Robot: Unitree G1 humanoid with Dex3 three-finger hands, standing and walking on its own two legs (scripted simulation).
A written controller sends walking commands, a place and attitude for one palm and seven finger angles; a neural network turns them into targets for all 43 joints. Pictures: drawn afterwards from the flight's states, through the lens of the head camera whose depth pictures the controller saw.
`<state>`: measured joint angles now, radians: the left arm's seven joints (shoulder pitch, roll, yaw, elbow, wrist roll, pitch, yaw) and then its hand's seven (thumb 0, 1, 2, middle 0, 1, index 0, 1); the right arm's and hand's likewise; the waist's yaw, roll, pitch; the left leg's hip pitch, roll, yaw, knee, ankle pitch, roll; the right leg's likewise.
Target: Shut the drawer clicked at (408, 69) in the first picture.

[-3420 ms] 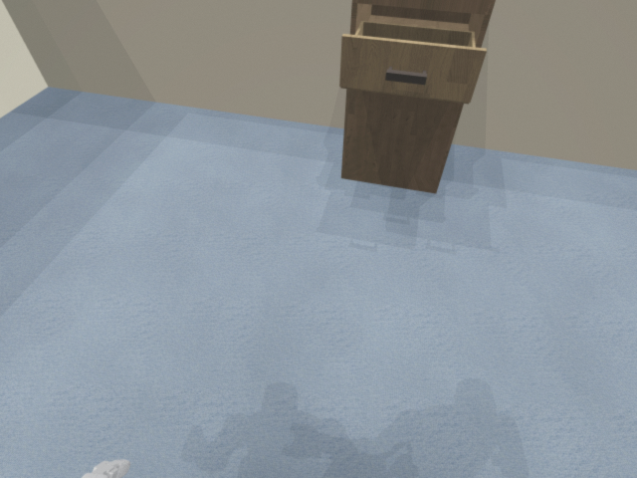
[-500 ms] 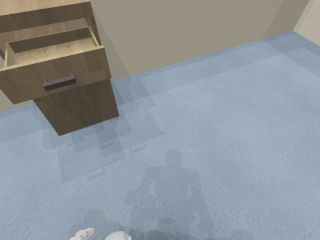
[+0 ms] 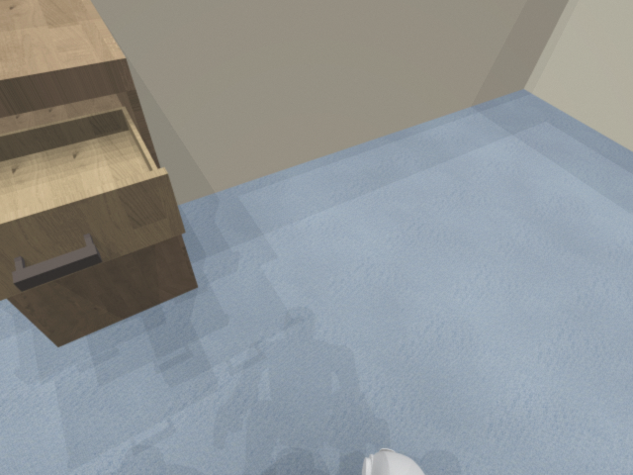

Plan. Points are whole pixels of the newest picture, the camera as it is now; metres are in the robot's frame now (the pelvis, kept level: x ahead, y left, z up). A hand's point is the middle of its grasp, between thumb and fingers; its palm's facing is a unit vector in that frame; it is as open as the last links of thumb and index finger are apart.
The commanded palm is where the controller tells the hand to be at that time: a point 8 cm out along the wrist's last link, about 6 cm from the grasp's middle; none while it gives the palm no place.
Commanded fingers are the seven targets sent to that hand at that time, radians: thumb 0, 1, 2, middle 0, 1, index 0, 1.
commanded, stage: turn to face it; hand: left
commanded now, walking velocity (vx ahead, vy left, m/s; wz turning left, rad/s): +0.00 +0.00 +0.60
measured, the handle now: (57, 258) +0.42 +0.47 -0.07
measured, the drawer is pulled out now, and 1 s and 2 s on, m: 0.30 0.30 0.30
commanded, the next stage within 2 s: take the last steps up to it in 1.02 s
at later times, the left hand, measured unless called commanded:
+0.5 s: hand out of the picture +0.15 +0.19 -0.19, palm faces +0.26 -0.95 -0.17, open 7.4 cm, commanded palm none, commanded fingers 0.00 0.90 0.90 -0.20 -0.30 -0.20 -0.30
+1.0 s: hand out of the picture +0.06 +0.17 -0.16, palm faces +0.47 -0.83 -0.30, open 7.4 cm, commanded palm none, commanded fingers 0.00 0.90 0.90 -0.20 -0.30 -0.20 -0.30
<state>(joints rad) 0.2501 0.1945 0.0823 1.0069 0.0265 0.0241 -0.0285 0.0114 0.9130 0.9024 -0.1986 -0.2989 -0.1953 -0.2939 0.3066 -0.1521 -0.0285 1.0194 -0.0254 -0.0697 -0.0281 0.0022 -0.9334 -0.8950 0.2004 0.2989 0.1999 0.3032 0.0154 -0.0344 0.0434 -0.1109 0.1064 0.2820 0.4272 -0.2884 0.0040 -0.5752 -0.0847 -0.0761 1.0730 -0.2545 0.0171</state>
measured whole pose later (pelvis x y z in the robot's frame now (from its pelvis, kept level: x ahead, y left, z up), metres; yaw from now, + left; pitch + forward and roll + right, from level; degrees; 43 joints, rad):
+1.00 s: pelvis +0.09 -0.05 -0.01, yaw +28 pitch -1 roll +1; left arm 0.22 0.19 0.03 0.92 0.02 0.01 0.03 0.01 0.91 0.90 -0.20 -0.30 -0.20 -0.29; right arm 0.17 -0.24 -0.07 0.94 -0.02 0.07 0.01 0.01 -0.91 -0.90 0.20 0.30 0.20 0.30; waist 0.00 0.05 0.06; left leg -0.42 -0.04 -0.03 0.88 -0.45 -0.01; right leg -0.26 -0.05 -0.09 0.57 -0.29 -0.01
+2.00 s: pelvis +0.23 +0.03 -0.01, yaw +35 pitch -2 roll +0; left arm 0.17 0.15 0.06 1.02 0.01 -0.07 0.03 -0.01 0.94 0.90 -0.21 -0.30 -0.20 -0.30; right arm 0.34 -0.16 -0.05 1.11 -0.02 -0.01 -0.01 0.01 -0.91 -0.90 0.20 0.30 0.20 0.30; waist -0.03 0.03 0.05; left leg -0.43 0.10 0.06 1.09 -0.36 0.01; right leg -0.24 -0.03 -0.17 0.48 -0.22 -0.05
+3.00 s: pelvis +0.28 +0.04 +0.00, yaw +36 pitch +0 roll +3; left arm 0.23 0.17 0.04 1.05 0.03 0.00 0.04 0.01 0.91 0.90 -0.21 -0.30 -0.20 -0.30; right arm 0.26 -0.21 -0.05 1.07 -0.01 0.05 -0.02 0.01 -0.91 -0.90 0.20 0.30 0.19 0.30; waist 0.04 -0.01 0.05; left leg -0.23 0.01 0.03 0.64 -0.41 -0.03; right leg -0.27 -0.07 -0.08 0.44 -0.17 -0.03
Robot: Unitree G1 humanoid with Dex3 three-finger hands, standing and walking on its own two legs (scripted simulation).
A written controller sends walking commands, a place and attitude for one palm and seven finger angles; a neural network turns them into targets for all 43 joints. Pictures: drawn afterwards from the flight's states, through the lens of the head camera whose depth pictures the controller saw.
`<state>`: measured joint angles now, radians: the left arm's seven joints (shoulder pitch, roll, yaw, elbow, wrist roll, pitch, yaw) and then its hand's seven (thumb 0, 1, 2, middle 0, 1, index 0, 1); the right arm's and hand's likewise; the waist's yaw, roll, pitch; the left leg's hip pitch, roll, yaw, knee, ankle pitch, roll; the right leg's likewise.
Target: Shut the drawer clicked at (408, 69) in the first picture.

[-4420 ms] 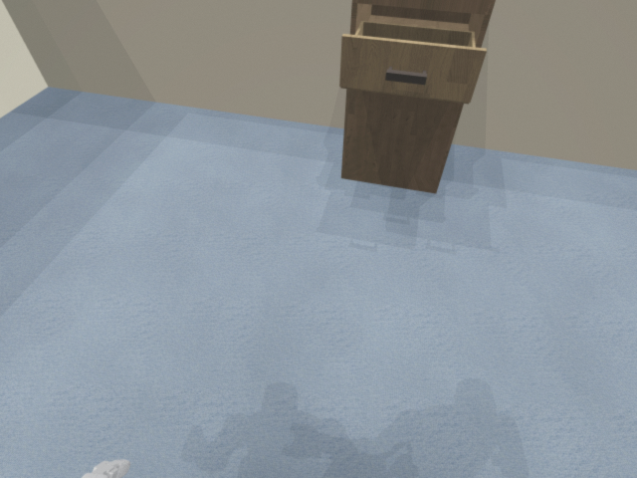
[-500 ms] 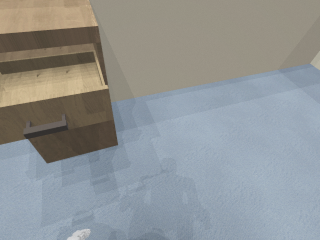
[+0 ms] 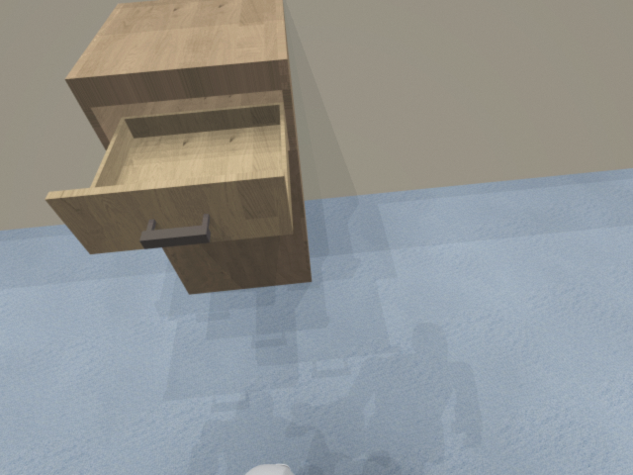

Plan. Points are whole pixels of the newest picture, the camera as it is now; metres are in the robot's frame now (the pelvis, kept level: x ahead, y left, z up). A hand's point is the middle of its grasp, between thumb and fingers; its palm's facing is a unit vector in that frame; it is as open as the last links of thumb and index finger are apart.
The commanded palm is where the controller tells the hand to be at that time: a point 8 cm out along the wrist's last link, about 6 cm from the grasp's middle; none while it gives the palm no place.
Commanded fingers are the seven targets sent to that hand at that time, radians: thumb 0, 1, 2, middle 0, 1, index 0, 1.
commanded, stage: turn to face it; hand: left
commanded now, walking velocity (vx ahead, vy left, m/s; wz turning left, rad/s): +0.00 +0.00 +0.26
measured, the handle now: (177, 229) +0.53 +0.30 -0.06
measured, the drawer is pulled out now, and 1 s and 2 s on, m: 0.30 0.30 0.30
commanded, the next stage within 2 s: take the last steps up to it in 0.02 s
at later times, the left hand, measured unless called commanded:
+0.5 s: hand out of the picture -0.04 +0.24 -0.17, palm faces +0.17 -0.97 -0.19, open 7.4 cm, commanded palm none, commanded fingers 0.00 0.90 0.90 -0.20 -0.30 -0.20 -0.30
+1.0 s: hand (210, 419) +0.22 +0.19 -0.15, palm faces +0.17 -0.96 -0.22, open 7.2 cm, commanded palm none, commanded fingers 0.00 0.90 0.90 -0.20 -0.30 -0.20 -0.30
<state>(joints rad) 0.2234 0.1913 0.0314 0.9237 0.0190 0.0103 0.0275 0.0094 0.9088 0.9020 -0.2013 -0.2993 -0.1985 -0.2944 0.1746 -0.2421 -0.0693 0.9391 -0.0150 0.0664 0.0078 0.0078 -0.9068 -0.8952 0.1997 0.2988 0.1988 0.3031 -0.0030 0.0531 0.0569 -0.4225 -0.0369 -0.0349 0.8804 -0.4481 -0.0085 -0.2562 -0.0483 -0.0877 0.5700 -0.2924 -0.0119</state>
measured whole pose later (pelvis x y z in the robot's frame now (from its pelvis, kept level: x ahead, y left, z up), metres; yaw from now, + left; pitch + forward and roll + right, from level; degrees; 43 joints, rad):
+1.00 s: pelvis +0.16 +0.00 +0.00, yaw +8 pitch -2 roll +0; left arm 0.17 0.15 0.06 1.02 0.01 -0.07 0.03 -0.01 0.94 0.90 -0.21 -0.30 -0.20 -0.30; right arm 0.34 -0.16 -0.05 1.11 -0.02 -0.01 -0.01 0.01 -0.91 -0.90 0.20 0.30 0.20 0.30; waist -0.03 0.03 0.05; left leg -0.43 0.10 0.06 1.09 -0.36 0.01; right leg -0.24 -0.03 -0.17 0.48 -0.22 -0.05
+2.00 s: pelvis +0.20 -0.01 +0.01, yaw +8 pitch +0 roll +3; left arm 0.23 0.17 0.04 1.05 0.03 0.00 0.04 0.01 0.91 0.90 -0.21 -0.30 -0.20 -0.30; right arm 0.26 -0.21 -0.05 1.07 -0.01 0.05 -0.02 0.01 -0.91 -0.90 0.20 0.30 0.19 0.30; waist 0.04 -0.01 0.05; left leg -0.23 0.01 0.03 0.64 -0.41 -0.03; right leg -0.27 -0.07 -0.08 0.44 -0.17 -0.03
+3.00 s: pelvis +0.21 +0.03 +0.00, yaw +6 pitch -2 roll +1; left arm 0.24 0.16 0.00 1.09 0.01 -0.01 0.03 0.01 0.91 0.90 -0.20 -0.30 -0.20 -0.29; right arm 0.31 -0.16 0.02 1.07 -0.01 -0.03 -0.03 0.01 -0.91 -0.90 0.20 0.30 0.20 0.30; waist -0.01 0.04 0.04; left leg -0.07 0.01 0.06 0.44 -0.33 -0.01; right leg -0.24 -0.07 -0.05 0.52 -0.24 0.02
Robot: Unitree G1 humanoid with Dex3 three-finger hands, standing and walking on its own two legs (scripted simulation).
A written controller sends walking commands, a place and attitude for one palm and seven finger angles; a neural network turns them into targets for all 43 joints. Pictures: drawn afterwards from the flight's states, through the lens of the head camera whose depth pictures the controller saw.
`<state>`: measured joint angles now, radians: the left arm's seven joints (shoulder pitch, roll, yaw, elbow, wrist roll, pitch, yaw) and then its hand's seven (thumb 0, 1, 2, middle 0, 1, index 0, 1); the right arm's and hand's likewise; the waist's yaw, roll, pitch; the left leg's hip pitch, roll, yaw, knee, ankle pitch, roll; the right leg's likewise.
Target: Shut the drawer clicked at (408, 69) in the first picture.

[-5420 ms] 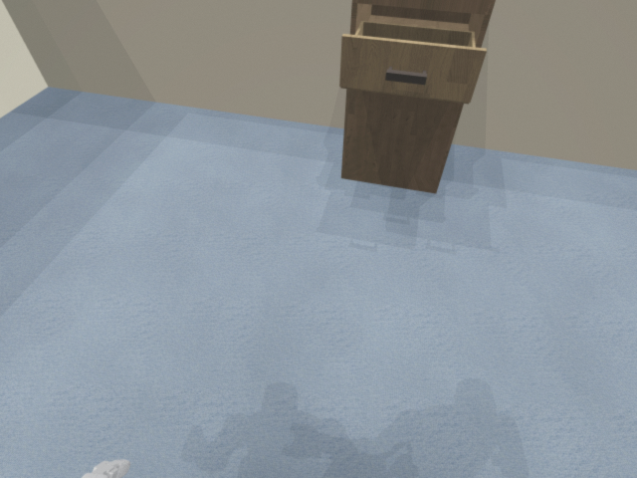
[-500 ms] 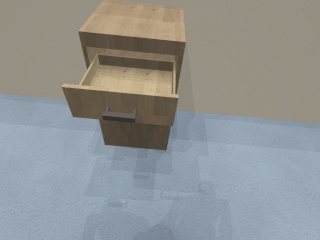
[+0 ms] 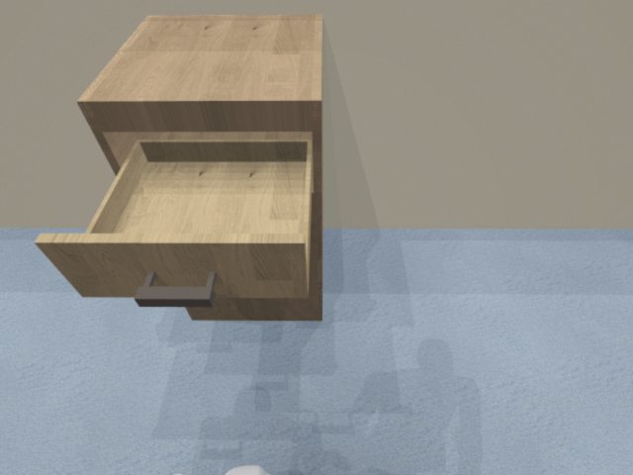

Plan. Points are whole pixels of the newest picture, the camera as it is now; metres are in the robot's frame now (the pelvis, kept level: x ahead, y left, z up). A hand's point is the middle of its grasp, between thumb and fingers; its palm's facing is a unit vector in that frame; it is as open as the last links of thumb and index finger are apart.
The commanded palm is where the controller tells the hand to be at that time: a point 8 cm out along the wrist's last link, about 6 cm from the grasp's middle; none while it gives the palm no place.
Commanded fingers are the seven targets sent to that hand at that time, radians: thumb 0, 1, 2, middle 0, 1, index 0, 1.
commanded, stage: take the last steps up to it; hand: left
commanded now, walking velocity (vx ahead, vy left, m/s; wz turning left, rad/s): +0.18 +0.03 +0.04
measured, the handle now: (178, 286) +0.41 +0.25 -0.06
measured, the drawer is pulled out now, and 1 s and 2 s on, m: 0.30 0.30 0.30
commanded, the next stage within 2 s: come to a stop and stand still in 0.08 s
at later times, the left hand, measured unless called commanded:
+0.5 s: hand out of the picture +0.07 +0.20 -0.18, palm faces +0.04 -0.98 -0.21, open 7.4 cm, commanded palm none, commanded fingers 0.00 0.90 0.90 -0.20 -0.30 -0.20 -0.30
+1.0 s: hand out of the picture +0.07 +0.18 -0.15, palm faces +0.08 -0.96 -0.27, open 7.3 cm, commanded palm none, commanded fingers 0.00 0.90 0.90 -0.20 -0.30 -0.20 -0.30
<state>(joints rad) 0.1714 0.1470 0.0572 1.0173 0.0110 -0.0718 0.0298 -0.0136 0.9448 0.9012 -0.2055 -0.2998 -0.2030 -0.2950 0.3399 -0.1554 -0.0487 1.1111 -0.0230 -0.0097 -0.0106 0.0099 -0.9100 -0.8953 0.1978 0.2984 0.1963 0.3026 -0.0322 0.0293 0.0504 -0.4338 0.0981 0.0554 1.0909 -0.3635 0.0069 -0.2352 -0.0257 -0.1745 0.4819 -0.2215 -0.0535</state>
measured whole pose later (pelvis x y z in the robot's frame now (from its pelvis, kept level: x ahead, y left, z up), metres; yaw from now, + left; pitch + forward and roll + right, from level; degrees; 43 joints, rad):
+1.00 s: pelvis +0.05 -0.02 +0.01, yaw +1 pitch +0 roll +3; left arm 0.23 0.17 0.04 1.05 0.03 0.00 0.04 0.01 0.91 0.90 -0.21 -0.30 -0.20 -0.30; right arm 0.26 -0.21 -0.05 1.07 -0.01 0.05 -0.02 0.01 -0.91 -0.90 0.20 0.30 0.19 0.30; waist 0.04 -0.01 0.05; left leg -0.23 0.01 0.03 0.64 -0.41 -0.03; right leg -0.27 -0.07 -0.08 0.44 -0.17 -0.03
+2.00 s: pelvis +0.06 +0.02 +0.00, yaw -1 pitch -2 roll +1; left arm 0.24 0.16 0.00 1.09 0.01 -0.01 0.03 0.01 0.91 0.90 -0.20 -0.30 -0.20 -0.29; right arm 0.31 -0.16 0.02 1.07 -0.01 -0.03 -0.03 0.01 -0.91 -0.90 0.20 0.30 0.20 0.30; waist -0.01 0.04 0.04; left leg -0.07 0.01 0.06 0.44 -0.33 -0.01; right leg -0.24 -0.07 -0.05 0.52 -0.24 0.02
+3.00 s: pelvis +0.08 +0.01 -0.01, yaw -2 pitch +0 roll +1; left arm 0.23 0.18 0.00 1.02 0.01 -0.02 0.04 0.01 0.91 0.90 -0.20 -0.30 -0.20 -0.29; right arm 0.26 -0.18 -0.01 1.03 -0.02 -0.02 -0.03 0.02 -0.92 -0.90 0.20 0.30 0.20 0.30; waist -0.01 0.01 0.06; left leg -0.09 0.03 0.07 0.49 -0.39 -0.02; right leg -0.27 -0.06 -0.04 0.58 -0.30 0.02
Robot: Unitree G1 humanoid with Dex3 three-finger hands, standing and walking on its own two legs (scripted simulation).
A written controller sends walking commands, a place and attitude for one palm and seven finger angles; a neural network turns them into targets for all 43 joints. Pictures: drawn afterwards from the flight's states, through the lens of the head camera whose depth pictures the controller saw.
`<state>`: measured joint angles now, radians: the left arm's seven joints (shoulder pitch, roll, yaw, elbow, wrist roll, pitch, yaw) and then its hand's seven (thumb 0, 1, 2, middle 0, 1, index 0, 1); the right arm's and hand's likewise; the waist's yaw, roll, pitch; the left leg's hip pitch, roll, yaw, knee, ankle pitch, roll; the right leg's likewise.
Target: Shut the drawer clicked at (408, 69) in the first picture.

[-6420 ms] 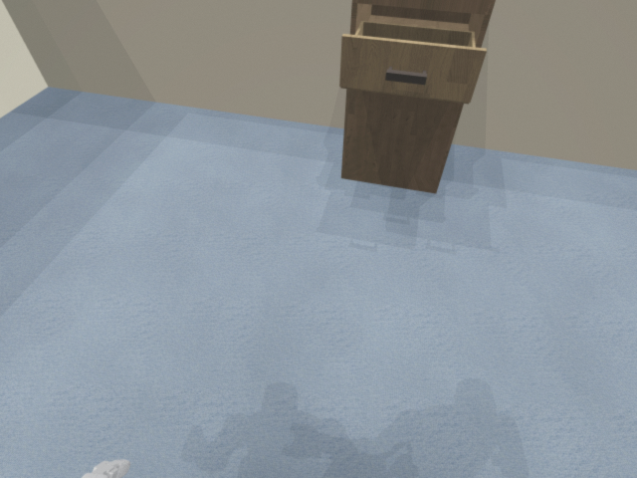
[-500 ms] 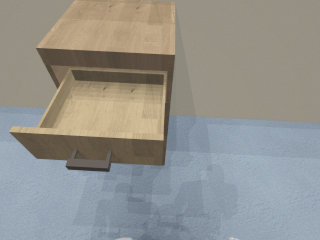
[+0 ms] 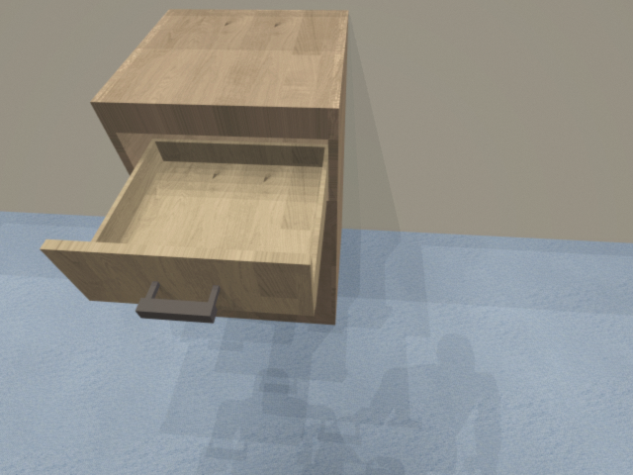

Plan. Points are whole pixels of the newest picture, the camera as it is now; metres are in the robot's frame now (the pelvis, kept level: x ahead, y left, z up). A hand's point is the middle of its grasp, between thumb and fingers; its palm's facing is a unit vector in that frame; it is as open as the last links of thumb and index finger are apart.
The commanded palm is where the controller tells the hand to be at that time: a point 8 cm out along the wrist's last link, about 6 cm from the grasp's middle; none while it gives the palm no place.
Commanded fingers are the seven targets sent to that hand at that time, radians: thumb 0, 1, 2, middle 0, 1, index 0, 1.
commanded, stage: come to a stop and stand still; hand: left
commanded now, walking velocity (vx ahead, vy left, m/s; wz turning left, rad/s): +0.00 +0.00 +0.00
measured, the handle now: (181, 299) +0.37 +0.26 -0.07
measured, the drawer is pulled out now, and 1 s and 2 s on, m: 0.30 0.30 0.30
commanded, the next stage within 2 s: look again from close up in 0.44 s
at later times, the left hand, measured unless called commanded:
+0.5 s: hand out of the picture -0.02 +0.20 -0.18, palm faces +0.02 -0.99 -0.15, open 7.4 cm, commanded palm none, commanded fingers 0.00 0.90 0.90 -0.20 -0.30 -0.20 -0.30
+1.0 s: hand out of the picture +0.05 +0.22 -0.17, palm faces -0.01 -0.97 -0.24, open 7.4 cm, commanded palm none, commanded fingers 0.00 0.90 0.90 -0.20 -0.30 -0.20 -0.30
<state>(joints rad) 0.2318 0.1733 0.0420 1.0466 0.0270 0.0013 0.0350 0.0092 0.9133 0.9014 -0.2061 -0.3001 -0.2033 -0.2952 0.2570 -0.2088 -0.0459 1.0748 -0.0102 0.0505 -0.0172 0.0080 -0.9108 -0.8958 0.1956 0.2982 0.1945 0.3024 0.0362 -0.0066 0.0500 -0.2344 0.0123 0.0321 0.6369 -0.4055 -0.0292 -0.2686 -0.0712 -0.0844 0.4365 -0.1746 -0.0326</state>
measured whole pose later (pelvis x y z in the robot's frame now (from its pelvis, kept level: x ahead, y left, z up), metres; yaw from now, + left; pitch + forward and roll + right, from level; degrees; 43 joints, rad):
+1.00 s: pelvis +0.02 +0.04 -0.01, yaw -2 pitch -2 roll +1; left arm 0.24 0.16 0.00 1.09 0.01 -0.01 0.03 0.01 0.91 0.90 -0.20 -0.30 -0.20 -0.29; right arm 0.31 -0.16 0.02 1.07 -0.01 -0.03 -0.03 0.01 -0.91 -0.90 0.20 0.30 0.20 0.30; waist -0.01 0.04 0.04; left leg -0.07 0.01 0.06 0.44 -0.33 -0.01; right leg -0.24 -0.07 -0.05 0.52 -0.24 0.02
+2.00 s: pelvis +0.04 +0.03 -0.01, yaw -2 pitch +0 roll +1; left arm 0.23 0.18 0.00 1.02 0.01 -0.02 0.04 0.01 0.91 0.90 -0.20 -0.30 -0.20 -0.29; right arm 0.26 -0.18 -0.01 1.03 -0.02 -0.02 -0.03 0.02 -0.92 -0.90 0.20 0.30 0.20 0.30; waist -0.01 0.01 0.06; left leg -0.09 0.03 0.07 0.49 -0.39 -0.02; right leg -0.27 -0.06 -0.04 0.58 -0.30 0.02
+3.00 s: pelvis +0.03 +0.05 -0.01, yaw -2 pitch -2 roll +0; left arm 0.28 0.15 -0.01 1.10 0.01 0.00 0.05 0.01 0.92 0.90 -0.20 -0.30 -0.20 -0.29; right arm 0.27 -0.13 0.01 1.15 0.00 -0.02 -0.03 0.01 -0.91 -0.90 0.20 0.30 0.20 0.30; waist 0.00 -0.01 0.06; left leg -0.06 0.02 0.08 0.46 -0.37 0.01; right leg -0.22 -0.07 -0.04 0.50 -0.24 0.04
